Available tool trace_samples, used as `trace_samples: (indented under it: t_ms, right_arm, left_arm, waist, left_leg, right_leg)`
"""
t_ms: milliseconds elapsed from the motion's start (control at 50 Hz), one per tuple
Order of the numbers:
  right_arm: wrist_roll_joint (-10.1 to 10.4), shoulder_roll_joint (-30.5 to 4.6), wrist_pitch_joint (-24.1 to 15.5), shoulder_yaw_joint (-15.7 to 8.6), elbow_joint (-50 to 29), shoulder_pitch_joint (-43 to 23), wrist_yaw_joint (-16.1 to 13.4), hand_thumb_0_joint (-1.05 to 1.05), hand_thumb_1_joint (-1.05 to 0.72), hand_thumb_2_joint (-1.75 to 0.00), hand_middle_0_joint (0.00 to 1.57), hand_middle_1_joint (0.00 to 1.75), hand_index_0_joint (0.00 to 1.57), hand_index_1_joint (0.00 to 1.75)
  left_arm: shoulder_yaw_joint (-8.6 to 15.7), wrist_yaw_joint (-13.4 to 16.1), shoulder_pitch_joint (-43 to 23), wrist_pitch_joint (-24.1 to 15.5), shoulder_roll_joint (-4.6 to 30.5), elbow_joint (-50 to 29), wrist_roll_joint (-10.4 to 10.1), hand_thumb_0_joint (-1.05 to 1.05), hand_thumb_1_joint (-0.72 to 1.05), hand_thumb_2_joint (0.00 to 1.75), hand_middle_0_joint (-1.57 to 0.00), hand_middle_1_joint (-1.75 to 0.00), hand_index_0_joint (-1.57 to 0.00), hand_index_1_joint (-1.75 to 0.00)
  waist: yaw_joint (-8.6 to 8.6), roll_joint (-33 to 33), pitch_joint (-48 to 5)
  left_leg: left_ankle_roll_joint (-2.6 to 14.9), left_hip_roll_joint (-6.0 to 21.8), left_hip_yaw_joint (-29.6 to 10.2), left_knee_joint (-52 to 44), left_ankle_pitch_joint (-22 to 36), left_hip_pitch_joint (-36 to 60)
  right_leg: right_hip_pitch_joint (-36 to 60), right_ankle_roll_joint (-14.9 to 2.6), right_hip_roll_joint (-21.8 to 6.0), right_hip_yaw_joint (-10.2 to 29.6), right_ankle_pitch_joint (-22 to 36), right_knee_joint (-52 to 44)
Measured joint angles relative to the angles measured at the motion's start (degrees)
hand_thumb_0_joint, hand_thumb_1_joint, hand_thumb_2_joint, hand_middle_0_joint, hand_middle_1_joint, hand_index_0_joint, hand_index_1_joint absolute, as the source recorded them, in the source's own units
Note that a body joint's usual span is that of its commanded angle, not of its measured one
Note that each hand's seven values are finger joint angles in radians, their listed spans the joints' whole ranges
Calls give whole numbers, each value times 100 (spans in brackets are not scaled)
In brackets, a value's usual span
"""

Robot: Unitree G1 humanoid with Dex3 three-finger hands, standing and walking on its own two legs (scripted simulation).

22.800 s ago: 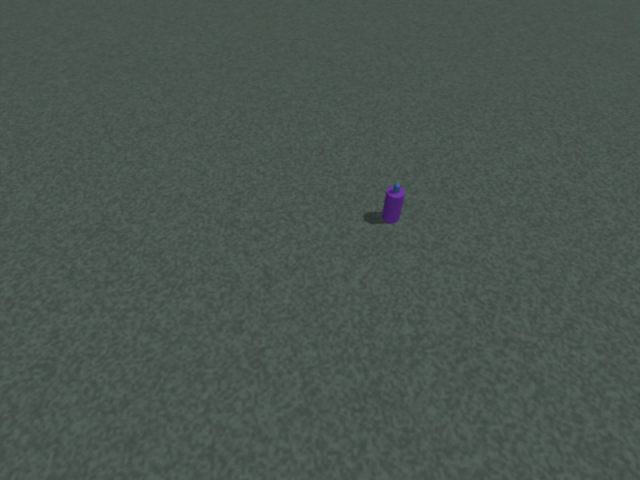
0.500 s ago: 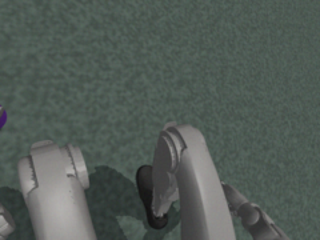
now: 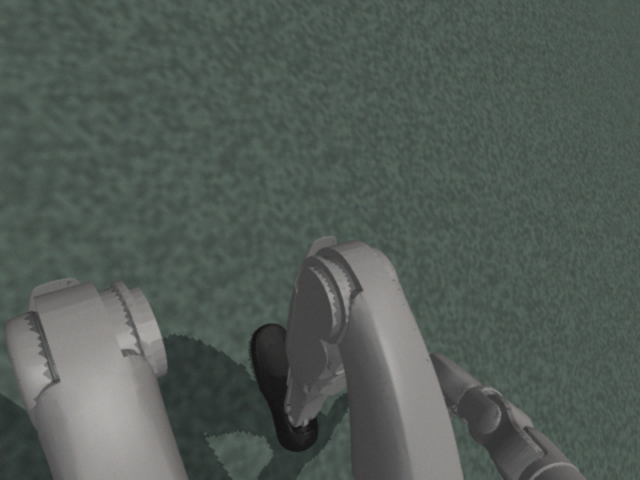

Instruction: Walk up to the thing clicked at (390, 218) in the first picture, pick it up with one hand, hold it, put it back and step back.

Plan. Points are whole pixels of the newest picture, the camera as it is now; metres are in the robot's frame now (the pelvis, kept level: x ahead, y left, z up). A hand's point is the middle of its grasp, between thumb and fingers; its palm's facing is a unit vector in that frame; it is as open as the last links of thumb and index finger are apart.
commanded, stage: lower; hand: left
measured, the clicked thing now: out of the picture +0.41 +0.32 -0.18
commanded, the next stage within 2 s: loosen in 0.20 s
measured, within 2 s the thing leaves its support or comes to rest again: rests again in 0.82 s
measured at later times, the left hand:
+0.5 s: hand out of the picture +0.40 +0.33 -0.18, palm faces +0.50 -0.86 +0.00, open 10.5 cm
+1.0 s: hand out of the picture +0.41 +0.33 -0.17, palm faces +0.49 -0.87 +0.01, open 17.3 cm
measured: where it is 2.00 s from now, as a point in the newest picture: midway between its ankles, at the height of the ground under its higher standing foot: (211, 445)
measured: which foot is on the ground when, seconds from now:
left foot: down 0.00-1.00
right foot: down 0.00-1.00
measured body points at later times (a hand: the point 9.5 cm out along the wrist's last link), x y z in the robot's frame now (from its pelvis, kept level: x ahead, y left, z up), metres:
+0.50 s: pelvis -0.01 +0.00 +0.00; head +0.22 +0.19 +0.33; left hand +0.37 +0.37 -0.17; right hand +0.17 -0.24 -0.04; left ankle +0.08 +0.13 -0.25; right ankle +0.13 -0.12 -0.25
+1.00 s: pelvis -0.01 +0.01 +0.00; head +0.21 +0.20 +0.34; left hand +0.38 +0.37 -0.17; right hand +0.17 -0.23 -0.03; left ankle +0.08 +0.13 -0.25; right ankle +0.13 -0.12 -0.25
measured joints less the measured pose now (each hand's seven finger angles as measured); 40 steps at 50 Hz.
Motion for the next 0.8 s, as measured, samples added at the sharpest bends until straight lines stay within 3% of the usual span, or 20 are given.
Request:
trace_samples:
  t_ms: [440,600,800]
  right_arm:
    - [-91,-8,11,235,-122,-165,10,0,-91,-90,20,30,21,31]
    - [-94,6,28,287,-156,-133,32,0,-91,-90,20,30,21,31]
    - [-57,-9,62,335,-261,-92,57,0,-92,-90,20,30,21,31]
  left_arm:
    - [-110,143,-13,-277,176,246,-76,-2,-41,104,-69,-91,-72,-92]
    - [-198,182,-83,-398,216,260,-34,-1,-36,69,-68,-73,-71,-73]
    - [-292,164,-134,-395,303,408,-82,-1,-52,24,-43,-34,-44,-34]
  waist:
    - [40,-139,107]
    - [67,-163,87]
    - [21,-119,42]
  left_leg:
    - [50,24,-147,111,-3,70]
    - [98,37,-156,111,34,71]
    - [157,69,-177,115,18,76]
  right_leg:
    - [114,54,83,-100,85,-34]
    - [147,32,101,-117,125,-71]
    - [185,19,133,-142,134,-124]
